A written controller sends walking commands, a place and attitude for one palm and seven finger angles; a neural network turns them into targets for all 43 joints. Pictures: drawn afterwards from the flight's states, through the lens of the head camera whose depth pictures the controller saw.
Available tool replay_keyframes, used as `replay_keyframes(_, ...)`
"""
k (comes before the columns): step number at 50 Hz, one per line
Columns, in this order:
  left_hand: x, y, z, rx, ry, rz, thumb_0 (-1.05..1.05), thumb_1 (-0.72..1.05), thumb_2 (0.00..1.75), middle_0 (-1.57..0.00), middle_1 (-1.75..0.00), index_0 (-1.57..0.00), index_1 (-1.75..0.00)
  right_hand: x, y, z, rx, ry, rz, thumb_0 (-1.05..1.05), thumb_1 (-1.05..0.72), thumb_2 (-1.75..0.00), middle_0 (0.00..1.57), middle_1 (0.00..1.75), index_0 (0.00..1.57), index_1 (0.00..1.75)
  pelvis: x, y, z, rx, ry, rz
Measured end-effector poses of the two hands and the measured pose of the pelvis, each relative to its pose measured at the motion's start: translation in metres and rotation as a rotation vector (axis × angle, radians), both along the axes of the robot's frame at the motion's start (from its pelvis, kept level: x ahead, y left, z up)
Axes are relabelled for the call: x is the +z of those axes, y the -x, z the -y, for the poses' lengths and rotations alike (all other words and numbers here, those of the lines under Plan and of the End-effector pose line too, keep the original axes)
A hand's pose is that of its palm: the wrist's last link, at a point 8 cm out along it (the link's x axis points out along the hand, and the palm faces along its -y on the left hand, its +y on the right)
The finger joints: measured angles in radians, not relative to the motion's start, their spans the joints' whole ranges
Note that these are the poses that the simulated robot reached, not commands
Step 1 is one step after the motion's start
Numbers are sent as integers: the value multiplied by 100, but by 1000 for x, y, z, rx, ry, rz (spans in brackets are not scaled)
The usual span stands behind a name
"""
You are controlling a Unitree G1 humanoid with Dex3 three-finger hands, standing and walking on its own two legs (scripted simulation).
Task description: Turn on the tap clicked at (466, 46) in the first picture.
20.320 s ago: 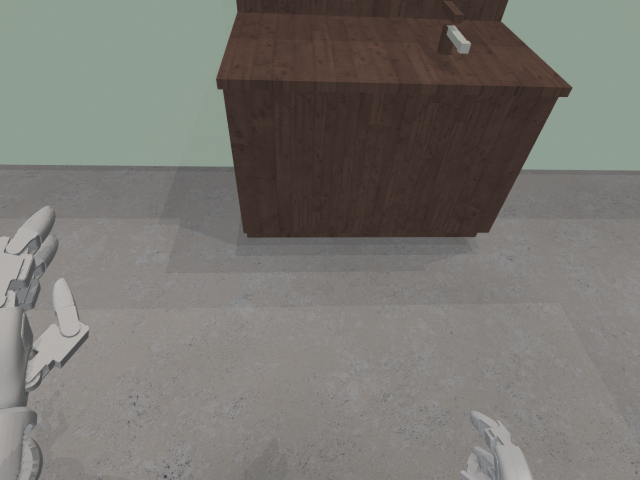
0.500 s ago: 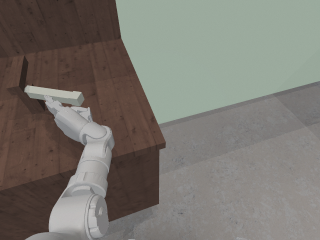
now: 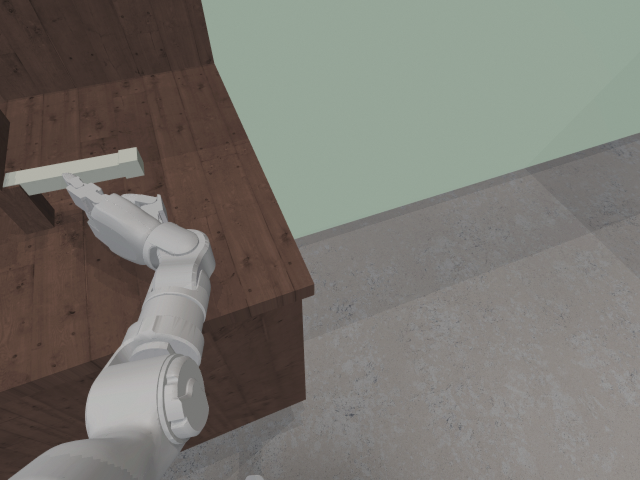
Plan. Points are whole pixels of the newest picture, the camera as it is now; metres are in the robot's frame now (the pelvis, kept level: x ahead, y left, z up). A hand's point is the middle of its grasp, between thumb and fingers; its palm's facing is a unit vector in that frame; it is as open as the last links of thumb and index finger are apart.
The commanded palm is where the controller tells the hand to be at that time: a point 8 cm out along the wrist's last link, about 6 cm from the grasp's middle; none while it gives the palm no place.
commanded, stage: lift the hand up off the lever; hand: left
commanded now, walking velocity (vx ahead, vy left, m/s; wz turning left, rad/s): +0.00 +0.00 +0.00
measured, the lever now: (131, 162) +0.53 +0.24 +0.10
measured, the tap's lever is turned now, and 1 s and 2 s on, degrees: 86 86 86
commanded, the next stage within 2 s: none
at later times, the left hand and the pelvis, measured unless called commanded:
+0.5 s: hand (146, 196) +0.46 +0.20 +0.10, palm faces +0.81 -0.57 -0.11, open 7.8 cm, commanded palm +0.40 +0.21 +0.11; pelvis +0.01 +0.00 +0.01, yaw +1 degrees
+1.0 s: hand (138, 194) +0.44 +0.20 +0.12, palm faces +0.81 -0.57 -0.11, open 7.8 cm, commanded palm +0.38 +0.21 +0.13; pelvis +0.01 +0.00 +0.02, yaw +1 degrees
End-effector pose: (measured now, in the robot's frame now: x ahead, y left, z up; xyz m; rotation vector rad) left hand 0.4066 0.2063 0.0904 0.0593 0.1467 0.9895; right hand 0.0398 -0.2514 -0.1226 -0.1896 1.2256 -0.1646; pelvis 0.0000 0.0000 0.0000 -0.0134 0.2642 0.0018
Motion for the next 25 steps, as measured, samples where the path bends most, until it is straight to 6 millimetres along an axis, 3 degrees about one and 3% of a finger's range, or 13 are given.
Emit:
replay_keyframes(9, 2, 1, 0, -6, 10, -6, 1, 90, 90, -15, -16, -12, -14, 3, -6, -5, -5, -16, 9, 1, -91, -90, 20, 30, 20, 30, 4, -7, -1, -3, -1, 14)
replay_keyframes(25, 19, 4, -11, -27, 8, 5, 1, 90, 90, -15, -15, -15, -15, 12, -41, -7, 40, -17, 68, 1, -91, -90, 20, 30, 20, 30, 10, -14, -3, 10, -1, 47)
